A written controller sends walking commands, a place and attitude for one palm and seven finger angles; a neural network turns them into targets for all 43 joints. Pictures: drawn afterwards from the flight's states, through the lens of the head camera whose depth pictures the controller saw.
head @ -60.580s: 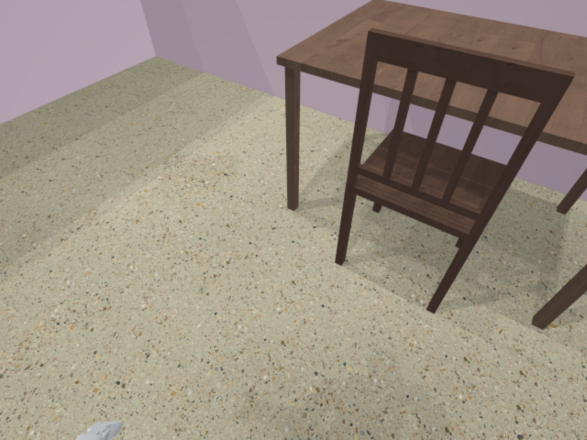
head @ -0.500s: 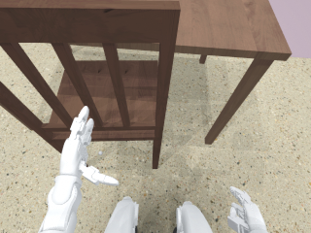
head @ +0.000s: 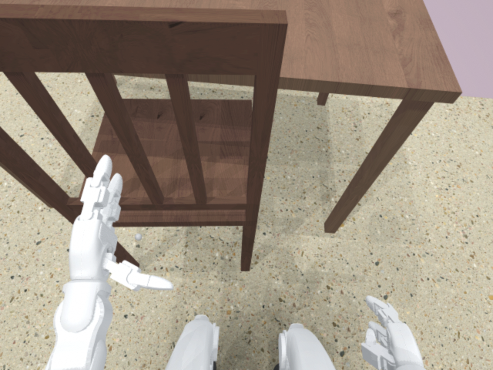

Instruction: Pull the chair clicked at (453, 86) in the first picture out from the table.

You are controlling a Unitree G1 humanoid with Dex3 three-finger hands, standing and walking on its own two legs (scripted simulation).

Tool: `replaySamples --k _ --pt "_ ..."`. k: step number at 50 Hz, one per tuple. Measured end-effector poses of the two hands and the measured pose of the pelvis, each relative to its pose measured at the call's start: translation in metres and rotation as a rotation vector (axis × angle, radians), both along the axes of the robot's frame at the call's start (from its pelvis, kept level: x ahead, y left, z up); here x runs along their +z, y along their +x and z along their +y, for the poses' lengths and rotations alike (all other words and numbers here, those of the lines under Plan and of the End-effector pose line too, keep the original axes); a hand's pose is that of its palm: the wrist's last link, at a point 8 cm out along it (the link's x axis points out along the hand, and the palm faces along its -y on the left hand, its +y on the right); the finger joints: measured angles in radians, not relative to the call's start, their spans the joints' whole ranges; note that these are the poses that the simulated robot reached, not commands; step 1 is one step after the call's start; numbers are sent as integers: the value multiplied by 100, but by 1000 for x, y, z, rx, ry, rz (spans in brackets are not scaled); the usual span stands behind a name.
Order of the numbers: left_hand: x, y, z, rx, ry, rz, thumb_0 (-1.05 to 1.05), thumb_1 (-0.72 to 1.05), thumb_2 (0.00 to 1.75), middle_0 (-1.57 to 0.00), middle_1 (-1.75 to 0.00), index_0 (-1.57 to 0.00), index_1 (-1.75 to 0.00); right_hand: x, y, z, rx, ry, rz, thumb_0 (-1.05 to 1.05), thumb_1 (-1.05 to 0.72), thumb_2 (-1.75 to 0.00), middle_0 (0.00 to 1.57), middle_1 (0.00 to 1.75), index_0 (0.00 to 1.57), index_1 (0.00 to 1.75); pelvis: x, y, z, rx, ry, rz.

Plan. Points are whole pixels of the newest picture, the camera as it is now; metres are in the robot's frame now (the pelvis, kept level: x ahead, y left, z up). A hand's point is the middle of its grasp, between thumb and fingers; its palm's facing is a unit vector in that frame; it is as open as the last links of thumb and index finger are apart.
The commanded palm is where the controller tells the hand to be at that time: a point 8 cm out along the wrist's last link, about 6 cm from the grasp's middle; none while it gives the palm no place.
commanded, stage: aim the fingers beside a spindle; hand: left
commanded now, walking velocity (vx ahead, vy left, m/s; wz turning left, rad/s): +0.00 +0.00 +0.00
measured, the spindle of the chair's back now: (135, 153) +0.45 +0.21 +0.05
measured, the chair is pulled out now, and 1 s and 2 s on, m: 0.04 0.04 0.04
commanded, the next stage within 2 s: none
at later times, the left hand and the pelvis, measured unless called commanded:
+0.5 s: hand (149, 253) +0.29 +0.16 +0.01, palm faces +0.00 -1.00 +0.00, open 16.9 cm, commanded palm +0.27 +0.21 +0.03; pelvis +0.00 +0.00 +0.00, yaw +0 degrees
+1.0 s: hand (145, 238) +0.29 +0.16 +0.06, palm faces +0.03 -1.00 -0.03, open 16.9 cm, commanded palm +0.28 +0.23 +0.04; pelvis +0.00 +0.01 +0.00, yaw +0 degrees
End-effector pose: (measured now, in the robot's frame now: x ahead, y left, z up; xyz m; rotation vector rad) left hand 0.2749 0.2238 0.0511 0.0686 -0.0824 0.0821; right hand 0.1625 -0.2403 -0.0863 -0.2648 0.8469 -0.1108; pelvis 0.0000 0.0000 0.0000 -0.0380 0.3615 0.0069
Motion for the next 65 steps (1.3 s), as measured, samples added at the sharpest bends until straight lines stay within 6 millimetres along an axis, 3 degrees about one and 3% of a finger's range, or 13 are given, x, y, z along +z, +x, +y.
replaySamples --k 4,10,19,27,31,36,40,44,48,52,56,60,65 --pt "-6 4 4 -15 -7 46 -1 -50 30 -6 -8 -6 -8 -4 1 5 16 26 1 2 -91 -90 20 30 20 30 -1 -2 1 9 -5 2" --pt "-44 -5 -28 -118 -83 220 -1 -49 30 -6 -8 -5 -8 -3 -1 7 -3 18 -10 2 -91 -90 20 30 21 30 -2 -2 4 1 -3 10" --pt "11 0 9 30 26 -35 -1 -49 30 -7 -8 -6 -9 -3 -6 8 7 28 12 2 -91 -90 20 30 20 30 0 -3 1 1 -2 -5" --pt "-51 -10 -20 -114 -95 255 -1 -49 30 -6 -8 -5 -8 -1 -9 3 -12 4 5 2 -91 -90 20 30 21 30 -1 -4 5 5 -8 6" --pt "-21 -8 -26 -95 -67 96 -1 -49 30 -6 -8 -6 -8 3 -9 1 -24 -24 -4 2 -91 -90 20 30 21 30 0 -3 5 -4 -3 1" --pt "15 7 5 11 28 -62 -1 -49 30 -7 -8 -6 -9 -2 -8 6 2 10 12 2 -91 -90 20 30 20 30 1 -3 4 3 -5 -1" --pt "-25 12 12 -8 -22 145 -1 -49 30 -6 -8 -5 -8 -5 -7 9 6 39 23 2 -91 -90 20 30 20 30 0 -4 5 6 -6 2" --pt "-57 -1 -10 -90 -97 288 -1 -49 30 -6 -8 -5 -8 -2 -7 7 -12 12 13 2 -91 -90 20 30 21 30 0 -2 7 2 -8 13" --pt "-20 -6 -20 -87 -79 108 -1 -49 30 -6 -8 -5 -8 4 -8 5 -24 -18 5 2 -91 -90 20 30 21 30 3 2 7 -6 -6 7" --pt "19 3 2 -11 15 -75 -1 -49 30 -7 -8 -6 -9 2 -6 8 -2 1 18 2 -91 -90 20 30 20 30 4 2 6 1 -6 2" --pt "-13 15 16 3 -7 84 -1 -49 30 -6 -8 -6 -8 -4 -4 11 11 32 29 2 -91 -90 20 30 20 30 1 0 7 8 -9 5" --pt "-61 4 -4 -78 -100 299 -1 -49 30 -6 -8 -5 -8 -3 -3 9 -6 17 17 2 -91 -90 20 30 21 30 -1 0 8 4 -10 16" --pt "-22 -5 -16 -82 -79 107 -2 -49 30 -6 -8 -6 -8 5 -4 6 -25 -25 4 2 -91 -90 20 30 21 30 2 2 8 -8 -7 10"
